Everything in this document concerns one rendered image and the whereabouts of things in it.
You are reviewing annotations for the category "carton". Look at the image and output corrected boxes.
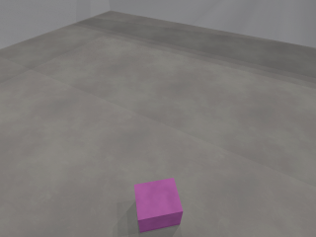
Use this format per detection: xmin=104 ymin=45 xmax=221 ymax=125
xmin=134 ymin=178 xmax=183 ymax=233

